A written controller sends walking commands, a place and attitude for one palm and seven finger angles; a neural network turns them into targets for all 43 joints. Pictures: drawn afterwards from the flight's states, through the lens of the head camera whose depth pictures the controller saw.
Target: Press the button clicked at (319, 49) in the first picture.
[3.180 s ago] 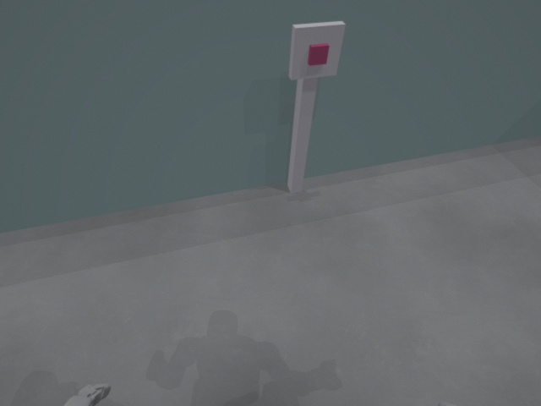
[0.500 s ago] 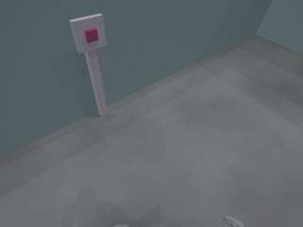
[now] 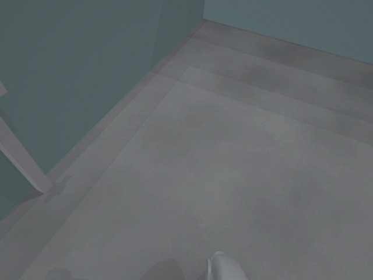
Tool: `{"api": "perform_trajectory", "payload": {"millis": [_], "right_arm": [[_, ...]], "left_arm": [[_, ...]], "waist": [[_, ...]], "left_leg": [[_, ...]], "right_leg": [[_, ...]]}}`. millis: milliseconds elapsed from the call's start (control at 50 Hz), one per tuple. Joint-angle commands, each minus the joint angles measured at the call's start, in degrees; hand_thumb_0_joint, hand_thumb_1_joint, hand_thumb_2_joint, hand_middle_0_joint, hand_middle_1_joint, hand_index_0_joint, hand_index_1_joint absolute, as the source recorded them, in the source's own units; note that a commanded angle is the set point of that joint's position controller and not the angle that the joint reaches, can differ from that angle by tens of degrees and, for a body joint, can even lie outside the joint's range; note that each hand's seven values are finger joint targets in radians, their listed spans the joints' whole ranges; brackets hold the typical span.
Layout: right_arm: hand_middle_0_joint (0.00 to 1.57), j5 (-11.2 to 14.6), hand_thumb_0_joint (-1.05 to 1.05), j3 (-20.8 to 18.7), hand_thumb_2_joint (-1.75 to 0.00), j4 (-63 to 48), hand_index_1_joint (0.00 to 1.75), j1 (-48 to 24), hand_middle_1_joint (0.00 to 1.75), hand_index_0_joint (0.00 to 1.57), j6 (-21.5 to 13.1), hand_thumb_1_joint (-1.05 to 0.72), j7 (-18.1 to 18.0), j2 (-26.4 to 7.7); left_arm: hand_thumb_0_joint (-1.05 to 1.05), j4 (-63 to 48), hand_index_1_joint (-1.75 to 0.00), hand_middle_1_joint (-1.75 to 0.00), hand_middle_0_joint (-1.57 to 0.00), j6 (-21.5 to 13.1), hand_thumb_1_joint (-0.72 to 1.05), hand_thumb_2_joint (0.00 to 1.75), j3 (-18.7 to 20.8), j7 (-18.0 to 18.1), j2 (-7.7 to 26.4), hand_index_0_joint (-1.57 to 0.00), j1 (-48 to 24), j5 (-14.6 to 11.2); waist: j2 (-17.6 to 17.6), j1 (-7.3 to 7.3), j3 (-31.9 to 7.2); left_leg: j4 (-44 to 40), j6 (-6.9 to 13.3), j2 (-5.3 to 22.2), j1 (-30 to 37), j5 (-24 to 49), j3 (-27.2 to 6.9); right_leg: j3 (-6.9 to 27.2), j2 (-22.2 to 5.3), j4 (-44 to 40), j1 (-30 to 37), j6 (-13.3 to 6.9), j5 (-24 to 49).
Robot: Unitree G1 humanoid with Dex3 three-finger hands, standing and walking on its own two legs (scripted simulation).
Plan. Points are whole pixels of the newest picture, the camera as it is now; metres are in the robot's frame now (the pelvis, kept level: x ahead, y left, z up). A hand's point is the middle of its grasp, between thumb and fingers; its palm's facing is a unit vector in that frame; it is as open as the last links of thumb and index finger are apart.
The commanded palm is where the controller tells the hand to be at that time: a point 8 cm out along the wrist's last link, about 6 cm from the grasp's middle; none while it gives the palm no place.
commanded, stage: walk to a spot facing it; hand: left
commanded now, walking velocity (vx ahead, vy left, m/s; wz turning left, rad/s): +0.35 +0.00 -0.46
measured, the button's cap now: out of the picture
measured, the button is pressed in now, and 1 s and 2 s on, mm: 0 0 0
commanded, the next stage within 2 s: turn to face it in 1.12 s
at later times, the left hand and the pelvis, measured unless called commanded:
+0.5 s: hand (125, 229) +0.27 +0.16 -0.16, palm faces -0.13 -0.96 -0.25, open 7.3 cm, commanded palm none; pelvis +0.22 -0.03 +0.00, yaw -12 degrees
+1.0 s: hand (143, 155) +0.52 +0.15 -0.17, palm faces -0.28 -0.95 -0.15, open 7.4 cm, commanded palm none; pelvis +0.44 -0.01 +0.01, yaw -23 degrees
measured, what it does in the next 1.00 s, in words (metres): walks ahead, turning right: right foot, then left foot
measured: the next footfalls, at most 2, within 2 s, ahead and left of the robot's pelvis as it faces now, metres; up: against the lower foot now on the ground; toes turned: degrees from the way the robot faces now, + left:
right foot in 0.18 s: +0.19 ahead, -0.08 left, +0.00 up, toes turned -14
left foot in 0.70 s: +0.49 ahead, +0.06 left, +0.00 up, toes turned -6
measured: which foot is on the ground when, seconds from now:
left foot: down 0.00-0.18, up 0.20-0.68, down 0.70-1.00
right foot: up 0.00-0.16, down 0.18-0.72, up 0.74-1.00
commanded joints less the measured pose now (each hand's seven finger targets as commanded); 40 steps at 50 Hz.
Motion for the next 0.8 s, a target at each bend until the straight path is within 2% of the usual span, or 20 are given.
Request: {"api": "perform_trajectory", "payload": {"millis": [0, 80, 120, 140, 160, 180, 200, 220, 260, 320, 380, 420, 560, 600, 640, 660, 680, 700, 740, 780], "right_arm": [[0.20, -0.7, 0.00, -1.3, -0.90, -0.5, 0.30, 6.3, 0.30, 0.20, -0.6, -0.90, -0.3, -7.4], [0.20, -0.1, 0.00, -2.2, -0.90, -1.0, 0.30, 4.2, 0.30, 0.20, 0.1, -0.90, -0.1, -10.5], [0.20, 0.2, 0.00, -2.2, -0.90, -2.5, 0.30, 0.9, 0.30, 0.20, 0.2, -0.90, 0.4, -10.5], [0.20, 1.2, 0.00, -1.9, -0.90, -4.1, 0.30, -0.4, 0.30, 0.20, 0.2, -0.90, 1.0, -8.1], [0.20, 1.6, 0.00, -2.1, -0.90, -6.4, 0.30, -2.4, 0.30, 0.20, -0.3, -0.90, 0.9, -5.4], [0.20, 1.1, 0.00, -2.9, -0.90, -7.9, 0.30, -6.8, 0.30, 0.20, 0.1, -0.90, 0.9, -7.4], [0.20, 0.5, 0.00, -3.4, -0.90, -8.9, 0.30, -9.5, 0.30, 0.20, 0.3, -0.90, 1.2, -6.9], [0.20, 0.3, 0.00, -2.7, -0.90, -7.6, 0.30, -4.9, 0.30, 0.20, 1.1, -0.90, 1.3, -4.6], [0.20, -0.1, 0.00, -2.9, -0.90, -5.5, 0.30, -4.6, 0.30, 0.20, 2.8, -0.90, 1.1, -4.4], [0.20, -0.7, 0.00, -3.0, -0.90, -5.4, 0.30, -3.9, 0.30, 0.20, 3.6, -0.90, 1.7, -3.0], [0.20, -0.8, 0.00, -3.0, -0.90, -7.3, 0.30, -10.2, 0.30, 0.20, 3.3, -0.90, 2.4, -3.8], [0.20, -0.8, 0.00, -3.0, -0.90, -8.3, 0.30, -14.6, 0.30, 0.20, 2.9, -0.90, 2.9, -4.4], [0.20, -0.4, 0.00, -2.0, -0.90, -12.9, 0.30, -29.9, 0.30, 0.20, 1.7, -0.90, 4.2, -5.2], [0.20, -0.3, 0.00, -2.2, -0.90, -12.5, 0.30, -28.5, 0.30, 0.20, 1.1, -0.90, 4.0, -5.8], [0.20, -0.5, 0.00, -2.9, -0.90, -8.9, 0.30, -17.9, 0.30, 0.20, 0.7, -0.90, 3.0, -7.8], [0.20, -0.8, 0.00, -3.7, -0.90, -6.3, 0.30, -8.5, 0.30, 0.20, 0.4, -0.90, 2.4, -11.0], [0.20, -1.5, 0.00, -5.3, -0.90, -4.6, 0.30, -1.5, 0.30, 0.20, 0.1, -0.90, 1.8, -17.5], [0.20, -0.6, 0.00, -5.3, -0.90, -4.3, 0.30, 0.1, 0.30, 0.20, 0.8, -0.90, 1.7, -19.1], [0.20, 0.0, 0.00, -3.8, -0.90, -6.0, 0.30, -10.3, 0.30, 0.20, 0.4, -0.90, 1.4, -12.1], [0.20, -0.2, 0.00, -2.5, -0.90, -6.8, 0.30, -14.5, 0.30, 0.20, -0.1, -0.90, 1.4, -7.5]], "left_arm": [[0.00, -5.9, -0.30, -0.30, -0.20, -2.3, 0.90, 0.90, -1.3, -0.3, -0.6, -0.20, -9.7, -0.4], [0.00, -3.4, -0.30, -0.30, -0.20, -3.5, 0.90, 0.90, -0.9, 0.5, 0.8, -0.20, -1.4, -0.3], [0.00, -0.1, -0.30, -0.30, -0.20, -4.6, 0.90, 0.90, 0.5, 1.1, 4.4, -0.20, 9.8, 0.1], [0.00, 1.5, -0.30, -0.30, -0.20, -4.9, 0.90, 0.90, 1.4, 1.5, 9.0, -0.20, 16.2, 0.1], [0.00, 2.2, -0.30, -0.30, -0.20, -5.1, 0.90, 0.90, 2.2, 2.2, 12.5, -0.20, 20.1, -1.2], [0.00, 1.5, -0.30, -0.30, -0.20, -4.6, 0.90, 0.90, 2.5, 2.7, 13.6, -0.20, 17.0, -2.2], [0.00, 0.6, -0.30, -0.30, -0.20, -4.3, 0.90, 0.90, 1.7, 2.9, 10.6, -0.20, 12.3, -2.3], [0.00, 0.0, -0.30, -0.30, -0.20, -5.2, 0.90, 0.90, 1.2, 2.9, 8.5, -0.20, 8.6, -1.9], [0.00, 0.2, -0.30, -0.30, -0.20, -6.2, 0.90, 0.90, -0.3, 3.2, 4.0, -0.20, 5.5, -1.6], [0.00, 0.4, -0.30, -0.30, -0.20, -7.2, 0.90, 0.90, -0.3, 3.1, 3.1, -0.20, 6.6, -0.8], [0.00, 2.3, -0.30, -0.30, -0.20, -7.8, 0.90, 0.90, -0.6, 2.8, 2.8, -0.20, 11.1, -1.2], [0.00, 3.4, -0.30, -0.30, -0.20, -8.2, 0.90, 0.90, -0.8, 3.0, 2.6, -0.20, 13.7, -1.1], [0.00, 5.4, -0.30, -0.30, -0.20, -8.1, 0.90, 0.90, -1.2, 3.9, 4.1, -0.20, 20.0, -0.8], [0.00, 5.8, -0.30, -0.30, -0.20, -8.1, 0.90, 0.90, -0.9, 4.1, 5.4, -0.20, 19.1, -0.7], [0.00, 5.9, -0.30, -0.30, -0.20, -8.1, 0.90, 0.90, -0.7, 4.1, 6.3, -0.20, 17.4, -1.1], [0.00, 5.6, -0.30, -0.30, -0.20, -8.2, 0.90, 0.90, -0.5, 4.0, 5.8, -0.20, 16.5, -1.6], [0.00, 5.1, -0.30, -0.30, -0.20, -8.0, 0.90, 0.90, -0.8, 3.4, 2.3, -0.20, 19.4, -2.3], [0.00, 4.4, -0.30, -0.30, -0.20, -8.1, 0.90, 0.90, -1.4, 3.3, 2.0, -0.20, 19.3, -2.2], [0.00, 4.8, -0.30, -0.30, -0.20, -6.8, 0.90, 0.90, -0.8, 3.2, 2.0, -0.20, 13.5, -1.3], [0.00, 5.1, -0.30, -0.30, -0.20, -5.1, 0.90, 0.90, -0.5, 2.1, -0.5, -0.20, 13.5, -0.5]], "waist": [[8.4, -1.08, 6.8], [14.6, 3.22, 1.1], [14.3, 8.85, -4.2], [5.2, 11.64, -8.8], [-2.2, 10.86, -14.5], [2.0, 10.04, -9.7], [8.9, 7.64, 1.4], [2.6, 3.41, -1.9], [2.1, 0.64, 4.1], [2.2, -1.04, 3.7], [-3.1, 0.87, 3.1], [-5.0, 1.83, 3.1], [-2.9, 6.02, 2.9], [-2.5, 4.50, 1.3], [-2.0, -0.60, -3.6], [0.9, -4.68, -8.8], [14.0, -5.48, -16.4], [18.4, -4.63, -17.0], [10.2, -1.74, -1.5], [7.4, 1.65, 4.6]], "left_leg": [[-2.0, -1.7, 16.4, 5.9, 55.7, -5.7], [12.2, -2.1, 16.7, 4.7, 80.8, -0.4], [30.3, -2.8, 17.2, -8.3, 67.1, -0.7], [48.3, -3.3, 12.8, -24.2, 32.3, -0.8], [66.8, -5.2, 3.7, -38.2, -10.3, -5.7], [69.5, -3.2, 5.2, -41.6, -7.8, -14.8], [65.8, -2.5, 7.4, -42.1, -1.0, -17.1], [63.1, -3.6, 9.2, -40.2, 3.2, -17.8], [57.8, -3.9, 10.4, -33.5, 5.8, -17.9], [50.5, -5.0, 9.9, -32.6, 7.3, -16.4], [46.0, -5.5, 9.1, -38.5, 12.2, -15.6], [43.0, -5.6, 8.7, -41.6, 13.2, -15.1], [24.0, -4.7, 5.3, -39.9, 11.4, -11.6], [17.8, -3.4, 3.3, -32.9, 9.5, -10.6], [11.7, -1.9, 0.1, -17.4, 13.3, -9.3], [9.2, -0.5, 4.1, -2.3, 20.0, -13.4], [8.9, 5.2, 20.8, 13.8, 27.6, -32.7], [2.3, 8.7, 28.8, 14.7, 29.8, -42.0], [-4.6, 5.5, 25.5, -4.7, 16.2, -33.0], [-7.5, 2.3, 20.6, -15.9, 10.8, -23.5]], "right_leg": [[-6.2, 1.3, -14.4, -4.0, -2.5, -4.2], [-10.8, 7.3, -23.4, 12.8, -6.2, -8.0], [-7.5, 5.5, -30.9, 34.6, -8.6, -4.4], [7.8, -6.3, -33.7, 49.9, -14.0, -1.9], [35.3, -20.7, -39.8, 56.9, -21.2, 7.0], [34.7, -22.1, -46.0, 50.6, -21.9, 0.7], [25.7, -19.2, -48.1, 39.3, -12.0, 3.8], [23.5, -16.8, -48.4, 36.3, -6.8, 3.3], [16.6, -12.9, -52.3, 21.4, -2.1, 1.9], [10.8, -9.0, -51.9, 18.2, -10.4, 3.9], [9.8, -6.4, -50.8, 25.4, -7.3, 11.8], [9.6, -6.4, -49.1, 30.0, -8.7, 18.4], [11.4, -8.0, -45.8, 41.6, -8.8, 30.6], [11.2, -8.5, -41.8, 42.3, -8.4, 37.1], [9.3, -6.7, -30.6, 38.9, -6.4, 42.7], [8.0, -4.6, -19.4, 31.1, -4.4, 33.2], [2.6, 3.0, -1.8, 15.3, -1.8, 2.2], [4.2, 4.6, 11.8, 9.0, -1.9, -24.0], [6.4, -1.6, 14.2, 5.7, -1.3, -16.0], [5.8, -3.6, 11.9, 8.5, -0.5, -10.6]]}}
